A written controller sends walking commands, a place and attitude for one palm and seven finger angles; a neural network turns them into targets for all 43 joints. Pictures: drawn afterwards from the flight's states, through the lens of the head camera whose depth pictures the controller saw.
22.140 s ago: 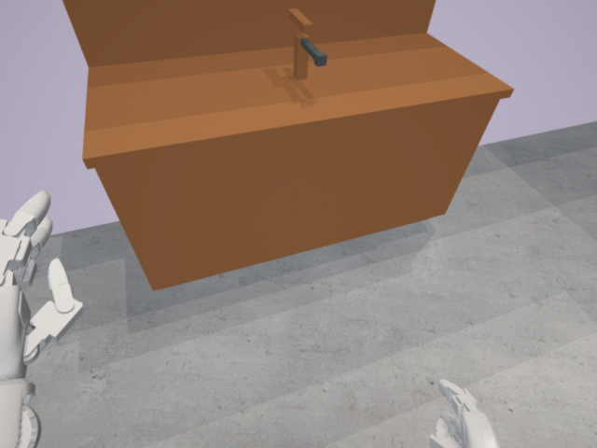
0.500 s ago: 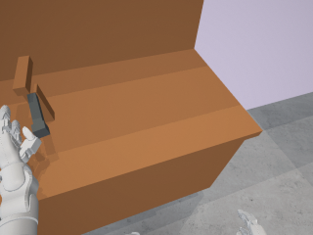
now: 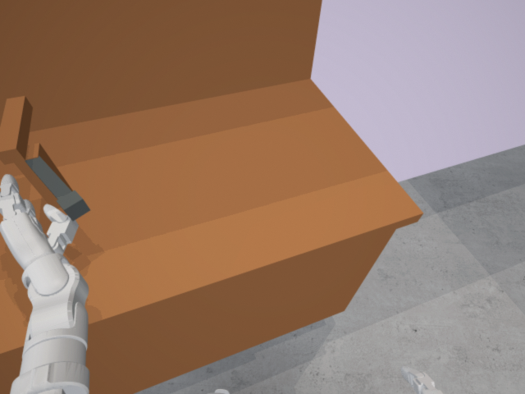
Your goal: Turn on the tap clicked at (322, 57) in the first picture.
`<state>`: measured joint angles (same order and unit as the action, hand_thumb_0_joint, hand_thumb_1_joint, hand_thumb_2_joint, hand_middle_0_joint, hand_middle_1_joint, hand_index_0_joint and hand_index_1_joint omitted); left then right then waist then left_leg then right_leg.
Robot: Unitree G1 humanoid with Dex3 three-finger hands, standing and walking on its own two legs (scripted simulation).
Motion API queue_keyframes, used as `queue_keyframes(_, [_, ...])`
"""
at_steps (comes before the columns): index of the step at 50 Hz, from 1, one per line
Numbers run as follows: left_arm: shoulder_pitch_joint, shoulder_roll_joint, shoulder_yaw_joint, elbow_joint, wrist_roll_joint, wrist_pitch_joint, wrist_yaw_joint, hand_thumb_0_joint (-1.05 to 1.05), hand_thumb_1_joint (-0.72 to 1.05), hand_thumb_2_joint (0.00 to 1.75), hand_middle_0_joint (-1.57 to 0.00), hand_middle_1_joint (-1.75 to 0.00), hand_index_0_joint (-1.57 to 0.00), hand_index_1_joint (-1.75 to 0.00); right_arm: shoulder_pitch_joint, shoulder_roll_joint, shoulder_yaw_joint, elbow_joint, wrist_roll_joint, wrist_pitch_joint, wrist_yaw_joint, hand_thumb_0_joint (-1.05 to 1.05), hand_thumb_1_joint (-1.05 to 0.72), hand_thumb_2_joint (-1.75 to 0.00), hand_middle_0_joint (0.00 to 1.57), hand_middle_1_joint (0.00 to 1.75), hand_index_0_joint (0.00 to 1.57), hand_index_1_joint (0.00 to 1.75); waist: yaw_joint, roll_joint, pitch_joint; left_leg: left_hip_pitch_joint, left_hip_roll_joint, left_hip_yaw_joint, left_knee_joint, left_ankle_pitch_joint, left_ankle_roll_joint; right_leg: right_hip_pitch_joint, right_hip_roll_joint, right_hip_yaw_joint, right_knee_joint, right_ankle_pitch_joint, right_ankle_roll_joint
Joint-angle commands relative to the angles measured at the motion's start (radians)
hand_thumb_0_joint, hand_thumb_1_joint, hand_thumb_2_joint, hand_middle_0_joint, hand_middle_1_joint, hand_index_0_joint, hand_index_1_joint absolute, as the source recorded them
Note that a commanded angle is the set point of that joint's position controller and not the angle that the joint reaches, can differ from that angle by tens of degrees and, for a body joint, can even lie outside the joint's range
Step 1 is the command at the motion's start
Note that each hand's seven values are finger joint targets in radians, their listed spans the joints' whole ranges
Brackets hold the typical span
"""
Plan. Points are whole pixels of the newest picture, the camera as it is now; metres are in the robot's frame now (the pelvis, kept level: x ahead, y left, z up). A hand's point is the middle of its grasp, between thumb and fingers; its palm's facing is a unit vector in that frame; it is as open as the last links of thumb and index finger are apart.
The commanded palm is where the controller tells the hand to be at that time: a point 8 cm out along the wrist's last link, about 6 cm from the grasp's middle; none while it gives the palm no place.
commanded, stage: push the lever round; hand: left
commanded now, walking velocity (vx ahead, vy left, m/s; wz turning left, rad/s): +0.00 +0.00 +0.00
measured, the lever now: (73, 205) +0.36 +0.30 +0.09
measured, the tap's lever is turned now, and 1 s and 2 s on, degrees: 27 53 86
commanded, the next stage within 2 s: none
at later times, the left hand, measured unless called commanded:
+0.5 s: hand (90, 209) +0.37 +0.29 +0.07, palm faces +0.77 -0.63 -0.07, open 7.8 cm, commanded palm +0.32 +0.30 +0.08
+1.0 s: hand (114, 193) +0.40 +0.26 +0.07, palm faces +0.83 -0.56 -0.06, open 7.9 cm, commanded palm +0.36 +0.26 +0.08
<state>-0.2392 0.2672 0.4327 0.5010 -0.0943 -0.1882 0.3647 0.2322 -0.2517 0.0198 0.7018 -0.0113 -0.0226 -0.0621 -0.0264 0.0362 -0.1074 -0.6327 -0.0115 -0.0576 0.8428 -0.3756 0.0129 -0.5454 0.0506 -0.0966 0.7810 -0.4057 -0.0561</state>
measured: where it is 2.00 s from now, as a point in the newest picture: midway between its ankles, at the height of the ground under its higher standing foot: outside the picture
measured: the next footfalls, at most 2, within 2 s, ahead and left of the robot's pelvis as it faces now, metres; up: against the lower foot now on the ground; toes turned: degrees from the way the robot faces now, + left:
none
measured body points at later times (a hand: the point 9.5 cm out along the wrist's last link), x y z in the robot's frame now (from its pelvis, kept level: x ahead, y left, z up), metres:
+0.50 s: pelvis +0.01 +0.00 +0.00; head +0.04 +0.00 +0.45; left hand +0.33 +0.32 +0.08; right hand +0.13 -0.26 -0.11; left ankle +0.02 +0.11 -0.70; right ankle -0.01 -0.09 -0.70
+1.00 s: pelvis +0.00 +0.01 +0.00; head +0.04 +0.01 +0.44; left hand +0.36 +0.28 +0.08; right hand +0.12 -0.24 -0.13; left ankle +0.02 +0.11 -0.70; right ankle -0.01 -0.09 -0.70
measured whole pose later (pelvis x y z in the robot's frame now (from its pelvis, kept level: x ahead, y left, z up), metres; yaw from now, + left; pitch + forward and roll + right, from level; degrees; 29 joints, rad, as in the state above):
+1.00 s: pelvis +0.00 +0.01 +0.00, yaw +1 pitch +11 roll -2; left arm -0.51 0.10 0.38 0.69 0.06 -0.16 0.78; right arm 0.21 -0.21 -0.01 0.76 -0.07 0.01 0.01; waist -0.05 0.04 -0.14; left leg -0.68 -0.03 -0.07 0.87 -0.39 0.02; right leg -0.59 0.04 -0.11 0.81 -0.42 -0.05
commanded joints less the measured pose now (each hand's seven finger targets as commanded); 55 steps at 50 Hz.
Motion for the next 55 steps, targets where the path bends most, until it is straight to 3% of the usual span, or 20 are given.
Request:
queue_keyframes(1, [-0.291,0.238,0.026,-0.247,0.029,-0.086,0.032,0.0,0.9,0.9,-0.15,-0.15,-0.15,-0.15,-0.036,-0.133,-0.059,-0.122,-0.006,-0.039,-0.001,0.0,-0.9,-0.9,0.2,0.3,0.2,0.3,0.002,0.049,-0.267,0.163,-0.011,-0.018,-0.091,0.231,0.021,0.111,-0.02,0.085,-0.118,0.296,0.024])
queue_keyframes(6, [-0.286,0.186,-0.008,-0.255,0.037,-0.09,0.065,0.0,0.9,0.9,-0.15,-0.15,-0.15,-0.15,-0.033,-0.134,-0.066,-0.12,-0.01,-0.037,0.005,0.0,-0.9,-0.9,0.2,0.3,0.2,0.3,-0.006,0.023,-0.279,0.167,-0.012,-0.011,-0.083,0.254,0.022,0.123,-0.023,0.086,-0.116,0.338,0.029])
queue_keyframes(12, [-0.349,0.209,0.015,-0.202,0.056,-0.07,0.109,0.0,0.9,0.9,-0.15,-0.15,-0.15,-0.15,-0.039,-0.134,-0.067,-0.112,-0.014,-0.024,0.001,0.0,-0.9,-0.9,0.2,0.3,0.2,0.3,-0.017,-0.011,-0.247,0.129,-0.016,-0.003,-0.084,0.212,0.029,0.123,-0.034,0.098,-0.133,0.319,0.036])
queue_keyframes(13, [-0.344,0.236,0.043,-0.21,0.065,-0.07,0.118,0.0,0.9,0.9,-0.15,-0.15,-0.15,-0.15,-0.035,-0.133,-0.069,-0.107,-0.015,-0.018,-0.001,0.0,-0.9,-0.9,0.2,0.3,0.2,0.3,-0.003,0.003,-0.263,0.135,-0.015,-0.005,-0.086,0.233,0.028,0.141,-0.033,0.098,-0.127,0.337,0.032])
queue_keyframes(15, [-0.346,0.177,-0.006,-0.235,0.072,-0.073,0.133,0.0,0.9,0.9,-0.15,-0.15,-0.15,-0.15,-0.036,-0.126,-0.07,-0.116,-0.017,-0.021,0.006,0.0,-0.9,-0.9,0.2,0.3,0.2,0.3,-0.006,0.035,-0.293,0.164,-0.016,-0.004,-0.082,0.258,0.025,0.137,-0.032,0.091,-0.117,0.354,0.03])
queue_keyframes(18, [-0.357,0.205,0.026,-0.185,0.085,-0.063,0.16,0.0,0.9,0.9,-0.15,-0.15,-0.15,-0.15,-0.031,-0.129,-0.069,-0.101,-0.02,-0.013,0.008,0.0,-0.9,-0.9,0.2,0.3,0.2,0.3,-0.01,0.023,-0.265,0.139,-0.013,-0.01,-0.078,0.252,0.023,0.125,-0.031,0.09,-0.116,0.349,0.029])
queue_keyframes(21, [-0.393,0.154,-0.012,-0.184,0.088,-0.066,0.18,0.0,0.9,0.9,-0.15,-0.15,-0.15,-0.15,-0.034,-0.124,-0.071,-0.106,-0.022,-0.014,0.013,0.0,-0.9,-0.9,0.2,0.3,0.2,0.3,-0.017,-0.001,-0.283,0.146,-0.014,-0.008,-0.074,0.244,0.024,0.123,-0.032,0.088,-0.117,0.345,0.031])
queue_keyframes(23, [-0.406,0.175,0.005,-0.21,0.103,-0.072,0.199,0.0,0.9,0.9,-0.15,-0.15,-0.15,-0.15,-0.034,-0.126,-0.076,-0.104,-0.026,-0.01,0.014,0.0,-0.9,-0.9,0.2,0.3,0.2,0.3,-0.01,0.034,-0.306,0.169,-0.012,-0.011,-0.072,0.28,0.02,0.125,-0.03,0.085,-0.107,0.363,0.025])
queue_keyframes(26, [-0.395,0.134,-0.027,-0.212,0.112,-0.068,0.222,0.0,0.9,0.9,-0.15,-0.15,-0.15,-0.15,-0.031,-0.122,-0.078,-0.107,-0.028,-0.009,0.024,0.0,-0.9,-0.9,0.2,0.3,0.2,0.3,-0.012,0.019,-0.327,0.181,-0.01,-0.011,-0.063,0.315,0.016,0.13,-0.03,0.078,-0.099,0.395,0.026])
queue_keyframes(30, [-0.465,0.061,-0.096,-0.218,0.127,-0.063,0.252,0.0,0.9,0.9,-0.15,-0.15,-0.15,-0.15,-0.043,-0.117,-0.077,-0.1,-0.029,-0.009,0.032,0.0,-0.9,-0.9,0.2,0.3,0.2,0.3,-0.028,0.04,-0.292,0.201,-0.005,-0.026,-0.074,0.297,0.007,0.081,-0.024,0.064,-0.1,0.331,0.02])
queue_keyframes(33, [-0.501,0.076,-0.072,-0.175,0.139,-0.052,0.284,0.0,0.9,0.9,-0.15,-0.15,-0.15,-0.15,-0.045,-0.122,-0.079,-0.083,-0.036,-0.009,0.031,0.0,-0.9,-0.9,0.2,0.3,0.2,0.3,-0.03,0.038,-0.275,0.192,-0.004,-0.035,-0.079,0.276,0.004,0.061,-0.023,0.059,-0.103,0.295,0.017])
queue_keyframes(41, [-0.604,0.0,-0.121,-0.126,0.17,-0.048,0.356,0.0,0.9,0.9,-0.15,-0.15,-0.15,-0.15,-0.045,-0.11,-0.083,-0.068,-0.051,-0.008,0.054,0.0,-0.9,-0.9,0.2,0.3,0.2,0.3,-0.033,0.045,-0.329,0.22,0.0,-0.045,-0.073,0.308,-0.021,0.032,-0.02,0.038,-0.082,0.268,0.013])
queue_keyframes(43, [-0.613,0.03,-0.083,-0.096,0.183,-0.041,0.378,0.0,0.9,0.9,-0.15,-0.15,-0.15,-0.15,-0.038,-0.114,-0.087,-0.054,-0.055,-0.005,0.057,0.0,-0.9,-0.9,0.2,0.3,0.2,0.3,-0.024,0.057,-0.328,0.223,0.005,-0.056,-0.077,0.317,-0.032,0.015,-0.016,0.032,-0.078,0.248,0.01])
queue_keyframes(44, [-0.655,-0.008,-0.117,-0.094,0.182,-0.042,0.384,0.0,0.9,0.9,-0.15,-0.15,-0.15,-0.15,-0.039,-0.108,-0.083,-0.057,-0.058,-0.005,0.062,0.0,-0.9,-0.9,0.2,0.3,0.2,0.3,-0.038,0.047,-0.332,0.226,0.004,-0.053,-0.072,0.315,-0.03,0.008,-0.017,0.03,-0.075,0.25,0.013])
queue_keyframes(46, [-0.669,-0.006,-0.108,-0.043,0.189,-0.038,0.401,0.0,0.9,0.9,-0.15,-0.15,-0.15,-0.15,-0.037,-0.108,-0.084,-0.052,-0.061,-0.003,0.068,0.0,-0.9,-0.9,0.2,0.3,0.2,0.3,-0.041,0.021,-0.313,0.197,0.003,-0.048,-0.071,0.281,-0.024,0.004,-0.017,0.03,-0.081,0.231,0.014])
queue_keyframes(48, [-0.693,0.053,-0.05,0.0,0.205,-0.031,0.418,0.0,0.9,0.9,-0.15,-0.15,-0.15,-0.15,-0.03,-0.113,-0.086,-0.038,-0.065,0.002,0.065,0.0,-0.9,-0.9,0.2,0.3,0.2,0.3,-0.037,0.02,-0.305,0.174,0.002,-0.049,-0.076,0.259,-0.024,0.003,-0.019,0.033,-0.086,0.214,0.013])
queue_keyframes(50, [-0.731,-0.002,-0.098,0.017,0.21,-0.035,0.427,0.0,0.9,0.9,-0.15,-0.15,-0.15,-0.15,-0.026,-0.105,-0.086,-0.043,-0.067,0.0,0.072,0.0,-0.9,-0.9,0.2,0.3,0.2,0.3,-0.048,0.011,-0.318,0.183,0.0,-0.046,-0.073,0.254,-0.02,-0.004,-0.018,0.03,-0.084,0.21,0.014])
queue_keyframes(52, [-0.764,0.015,-0.077,0.046,0.215,-0.038,0.44,0.0,0.9,0.9,-0.15,-0.15,-0.15,-0.15,-0.018,-0.107,-0.086,-0.036,-0.073,0.001,0.076,0.0,-0.9,-0.9,0.2,0.3,0.2,0.3,-0.053,0.014,-0.331,0.175,-0.002,-0.04,-0.065,0.251,-0.016,-0.005,-0.019,0.033,-0.086,0.213,0.015])
queue_keyframes(53, [-0.752,0.052,-0.037,0.059,0.222,-0.038,0.449,0.0,0.9,0.9,-0.15,-0.15,-0.15,-0.15,-0.007,-0.111,-0.089,-0.028,-0.077,0.004,0.074,0.0,-0.9,-0.9,0.2,0.3,0.2,0.3,-0.041,0.012,-0.338,0.169,-0.002,-0.043,-0.067,0.257,-0.019,-0.001,-0.017,0.032,-0.082,0.216,0.014])
queue_keyframes(55, [-0.777,0.022,-0.061,0.093,0.22,-0.039,0.455,0.0,0.9,0.9,-0.15,-0.15,-0.15,-0.15,-0.007,-0.104,-0.087,-0.033,-0.075,0.007,0.08,0.0,-0.9,-0.9,0.2,0.3,0.2,0.3,-0.057,-0.005,-0.328,0.148,-0.005,-0.032,-0.06,0.238,-0.007,0.001,-0.021,0.036,-0.09,0.213,0.02])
